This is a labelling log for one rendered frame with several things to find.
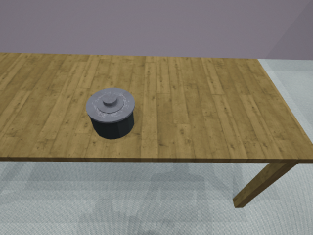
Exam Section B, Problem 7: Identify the pot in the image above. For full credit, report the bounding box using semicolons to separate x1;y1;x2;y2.
90;112;134;140

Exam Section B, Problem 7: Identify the lid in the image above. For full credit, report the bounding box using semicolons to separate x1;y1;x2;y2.
85;87;135;124

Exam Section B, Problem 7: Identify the knob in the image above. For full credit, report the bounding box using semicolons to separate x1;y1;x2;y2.
102;93;117;107

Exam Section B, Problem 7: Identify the table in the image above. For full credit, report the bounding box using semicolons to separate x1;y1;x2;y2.
0;52;313;208

